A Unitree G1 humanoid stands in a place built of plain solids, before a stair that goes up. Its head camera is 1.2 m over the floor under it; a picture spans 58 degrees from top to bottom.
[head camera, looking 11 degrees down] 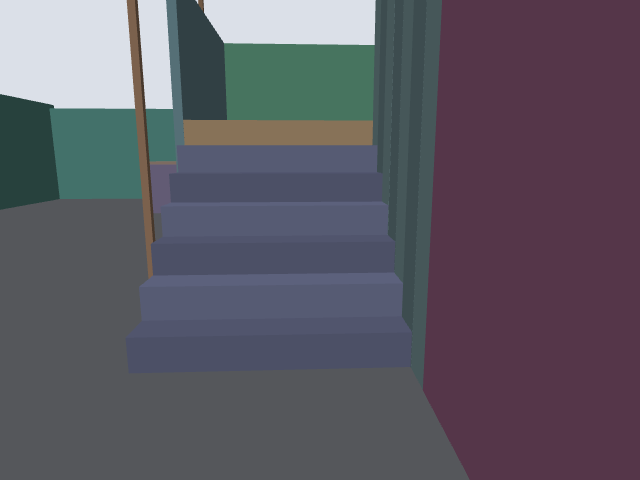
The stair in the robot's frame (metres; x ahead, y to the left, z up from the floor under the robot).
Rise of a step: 0.21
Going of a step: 0.25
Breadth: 1.60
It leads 3 degrees to the left of straight ahead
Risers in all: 7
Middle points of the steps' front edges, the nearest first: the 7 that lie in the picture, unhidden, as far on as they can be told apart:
2.28 0.28 0.21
2.53 0.29 0.43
2.78 0.30 0.64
3.04 0.31 0.86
3.29 0.32 1.07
3.54 0.34 1.28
3.79 0.35 1.50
